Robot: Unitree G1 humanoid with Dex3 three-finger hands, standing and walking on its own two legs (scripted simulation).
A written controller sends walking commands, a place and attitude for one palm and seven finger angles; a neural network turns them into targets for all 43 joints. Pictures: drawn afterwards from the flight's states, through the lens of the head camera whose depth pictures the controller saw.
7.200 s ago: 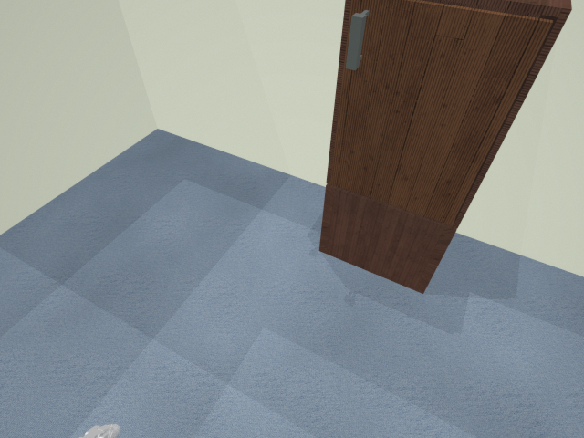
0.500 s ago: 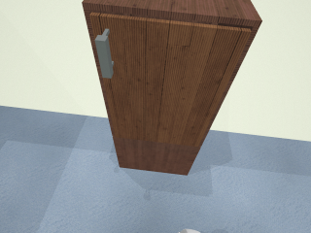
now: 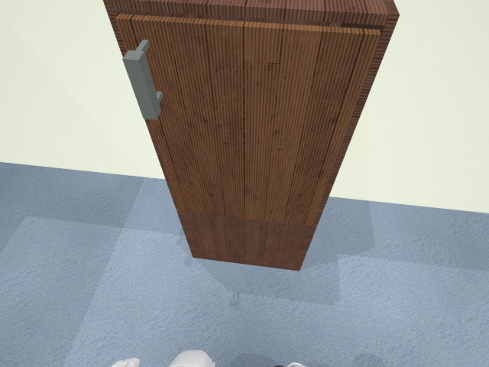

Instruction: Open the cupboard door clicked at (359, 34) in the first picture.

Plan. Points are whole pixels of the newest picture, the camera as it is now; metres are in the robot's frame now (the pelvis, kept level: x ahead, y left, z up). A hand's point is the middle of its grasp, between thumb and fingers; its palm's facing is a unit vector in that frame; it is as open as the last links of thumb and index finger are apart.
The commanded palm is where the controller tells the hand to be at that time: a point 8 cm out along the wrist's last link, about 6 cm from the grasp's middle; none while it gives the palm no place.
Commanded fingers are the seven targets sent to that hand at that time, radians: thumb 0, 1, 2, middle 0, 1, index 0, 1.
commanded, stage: come to a stop and stand still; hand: left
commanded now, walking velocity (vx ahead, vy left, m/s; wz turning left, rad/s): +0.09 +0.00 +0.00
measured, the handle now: (148, 80) +0.54 +0.22 +0.16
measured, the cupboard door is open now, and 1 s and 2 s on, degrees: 0 0 0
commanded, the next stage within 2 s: look again from close up in 0.38 s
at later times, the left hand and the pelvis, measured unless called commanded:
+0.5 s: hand out of the picture -0.03 +0.18 -0.17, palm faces +0.02 -0.98 -0.20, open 7.4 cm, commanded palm none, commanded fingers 0.00 0.90 0.90 -0.20 -0.30 -0.20 -0.30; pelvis -0.04 +0.01 +0.00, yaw -1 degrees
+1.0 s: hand out of the picture -0.07 +0.14 -0.17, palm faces +0.08 -0.98 -0.17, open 7.3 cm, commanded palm none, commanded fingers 0.00 0.90 0.90 -0.20 -0.30 -0.20 -0.30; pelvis -0.05 -0.02 +0.01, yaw +2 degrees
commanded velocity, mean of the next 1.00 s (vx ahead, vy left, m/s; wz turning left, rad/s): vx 0.04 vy -0.04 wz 0.00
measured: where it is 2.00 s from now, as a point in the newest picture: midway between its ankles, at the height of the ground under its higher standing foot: outside the picture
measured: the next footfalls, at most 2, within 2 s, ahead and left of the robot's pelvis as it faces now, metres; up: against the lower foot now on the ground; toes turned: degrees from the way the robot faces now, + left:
left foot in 0.12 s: +0.03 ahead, +0.10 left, +0.00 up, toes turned +4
right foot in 0.50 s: -0.01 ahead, -0.09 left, +0.00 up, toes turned -2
